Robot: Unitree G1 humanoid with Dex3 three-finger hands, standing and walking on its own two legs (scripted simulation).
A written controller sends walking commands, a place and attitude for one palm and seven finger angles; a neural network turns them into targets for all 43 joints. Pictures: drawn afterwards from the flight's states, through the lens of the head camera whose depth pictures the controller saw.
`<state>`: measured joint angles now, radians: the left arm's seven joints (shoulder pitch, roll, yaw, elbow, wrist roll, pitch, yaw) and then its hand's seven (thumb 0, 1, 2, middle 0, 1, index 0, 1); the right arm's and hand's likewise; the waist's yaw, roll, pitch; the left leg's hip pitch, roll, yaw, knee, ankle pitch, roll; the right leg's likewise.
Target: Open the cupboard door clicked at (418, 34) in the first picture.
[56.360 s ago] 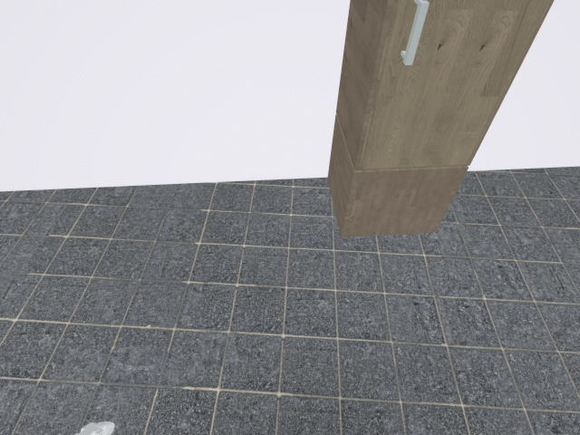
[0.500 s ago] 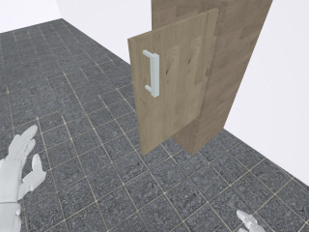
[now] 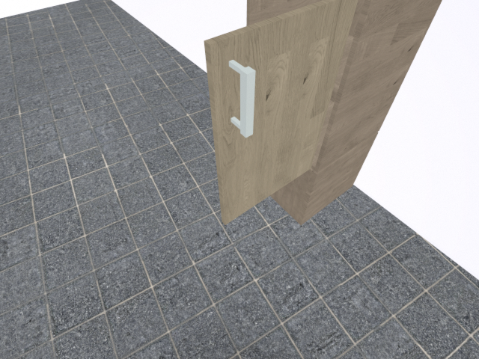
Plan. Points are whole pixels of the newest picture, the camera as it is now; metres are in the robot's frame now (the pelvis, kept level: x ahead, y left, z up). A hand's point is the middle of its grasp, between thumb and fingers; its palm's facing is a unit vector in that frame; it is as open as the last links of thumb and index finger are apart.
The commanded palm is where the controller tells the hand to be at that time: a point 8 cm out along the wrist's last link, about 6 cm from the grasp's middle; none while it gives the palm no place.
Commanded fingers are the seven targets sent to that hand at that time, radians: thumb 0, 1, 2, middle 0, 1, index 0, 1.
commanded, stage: let the arm hang, fingers relaxed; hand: left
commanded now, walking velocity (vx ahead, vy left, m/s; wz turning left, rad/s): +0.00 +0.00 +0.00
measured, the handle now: (240, 100) +0.56 +0.04 +0.13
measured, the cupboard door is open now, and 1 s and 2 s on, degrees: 90 90 90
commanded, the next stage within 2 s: look to check the result in 0.54 s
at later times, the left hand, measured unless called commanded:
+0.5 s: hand out of the picture +0.01 +0.17 -0.17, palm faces +0.03 -0.98 -0.19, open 7.3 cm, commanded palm none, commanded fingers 0.00 0.90 0.90 -0.20 -0.30 -0.20 -0.30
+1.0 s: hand out of the picture +0.03 +0.19 -0.17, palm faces +0.02 -0.97 -0.24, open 7.4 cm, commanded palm none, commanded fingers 0.00 0.90 0.90 -0.20 -0.30 -0.20 -0.30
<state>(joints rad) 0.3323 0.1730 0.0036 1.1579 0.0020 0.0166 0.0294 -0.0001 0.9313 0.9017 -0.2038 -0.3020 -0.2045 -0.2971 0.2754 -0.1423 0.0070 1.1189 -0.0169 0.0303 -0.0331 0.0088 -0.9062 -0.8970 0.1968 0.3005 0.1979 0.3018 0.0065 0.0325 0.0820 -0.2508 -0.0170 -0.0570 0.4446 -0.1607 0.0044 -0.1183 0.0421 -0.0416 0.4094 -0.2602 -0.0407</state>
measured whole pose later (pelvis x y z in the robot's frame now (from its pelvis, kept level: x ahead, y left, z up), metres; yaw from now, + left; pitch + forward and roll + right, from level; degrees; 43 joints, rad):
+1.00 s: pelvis +0.02 -0.01 +0.00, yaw -1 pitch -2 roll +0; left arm 0.23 0.18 0.01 1.14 0.00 -0.01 0.03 0.00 0.90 0.90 -0.20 -0.30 -0.20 -0.30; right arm 0.19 -0.20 -0.01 1.13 -0.02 0.01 -0.04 0.01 -0.91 -0.90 0.20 0.30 0.20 0.30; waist 0.00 0.02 0.06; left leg -0.20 -0.02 -0.04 0.40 -0.17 0.00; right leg -0.08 0.04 -0.03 0.38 -0.27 -0.04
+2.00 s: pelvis +0.03 -0.01 +0.01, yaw -1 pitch -2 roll +0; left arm 0.19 0.22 0.01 1.14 0.00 -0.01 0.02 0.00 0.90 0.90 -0.20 -0.30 -0.20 -0.30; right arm 0.16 -0.24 0.00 1.14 -0.02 0.01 -0.03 0.01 -0.91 -0.90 0.20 0.30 0.20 0.30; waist 0.00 0.02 0.07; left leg -0.15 0.00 -0.04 0.35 -0.16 -0.01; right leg -0.03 0.05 -0.02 0.32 -0.25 -0.06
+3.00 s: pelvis +0.03 -0.01 +0.00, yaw -6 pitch -1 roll +0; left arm 0.23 0.19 0.04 1.09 0.01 0.03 0.02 0.00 0.90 0.90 -0.20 -0.30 -0.20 -0.30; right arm 0.17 -0.20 -0.02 1.09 -0.02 0.03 -0.05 0.01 -0.91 -0.90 0.20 0.30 0.20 0.30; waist 0.01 0.02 0.07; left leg -0.21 0.03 0.03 0.46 -0.23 -0.01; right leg -0.11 0.08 0.05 0.43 -0.29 -0.05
